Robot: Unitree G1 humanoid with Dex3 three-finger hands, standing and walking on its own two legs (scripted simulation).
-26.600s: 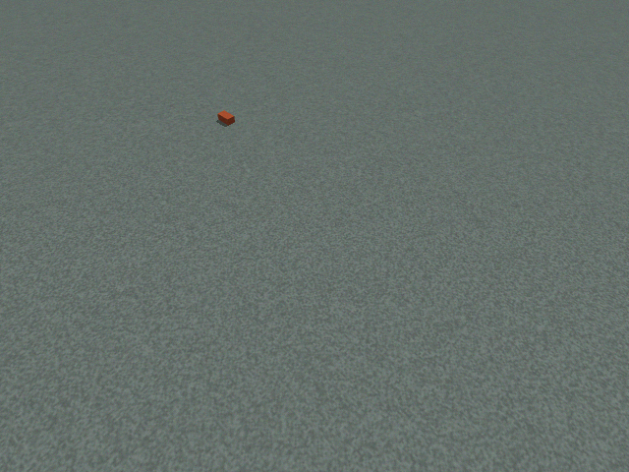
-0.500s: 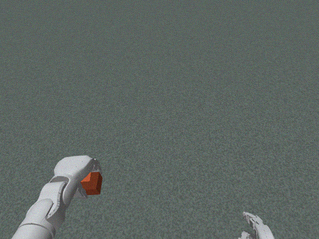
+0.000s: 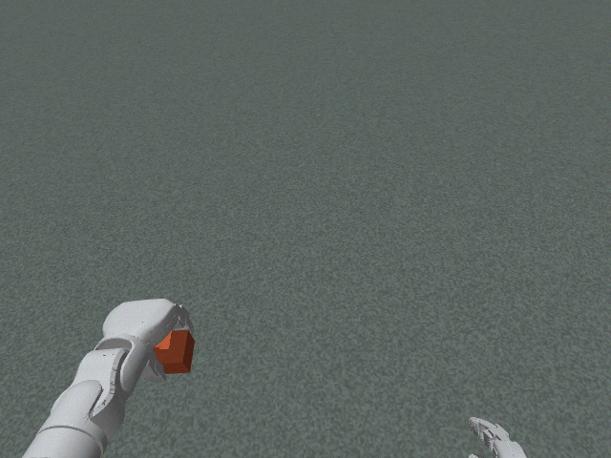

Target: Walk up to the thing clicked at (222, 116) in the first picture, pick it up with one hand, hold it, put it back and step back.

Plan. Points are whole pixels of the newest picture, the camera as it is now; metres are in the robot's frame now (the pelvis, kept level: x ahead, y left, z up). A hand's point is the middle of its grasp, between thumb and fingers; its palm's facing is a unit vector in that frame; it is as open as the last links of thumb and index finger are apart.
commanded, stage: crouch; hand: left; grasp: from above
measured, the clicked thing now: (159, 352) +0.31 +0.23 -0.06
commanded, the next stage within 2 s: lower in 1.94 s
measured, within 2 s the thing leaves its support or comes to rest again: neither
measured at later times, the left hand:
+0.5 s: hand (180, 382) +0.32 +0.24 -0.21, palm faces -0.42 +0.06 -0.91, open 7.8 cm
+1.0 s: hand (210, 400) +0.37 +0.25 -0.44, palm faces -0.47 +0.00 -0.88, open 7.7 cm
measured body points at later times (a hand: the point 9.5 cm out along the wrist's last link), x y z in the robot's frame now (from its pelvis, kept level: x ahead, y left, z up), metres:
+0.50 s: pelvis -0.05 +0.01 -0.11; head +0.07 +0.02 +0.32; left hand +0.34 +0.24 -0.16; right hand +0.06 -0.28 -0.23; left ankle +0.00 +0.14 -0.74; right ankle +0.00 -0.14 -0.74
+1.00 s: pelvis -0.08 +0.02 -0.29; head +0.13 +0.05 +0.10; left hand +0.39 +0.25 -0.39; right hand -0.03 -0.25 -0.42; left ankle +0.00 +0.14 -0.74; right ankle +0.00 -0.14 -0.74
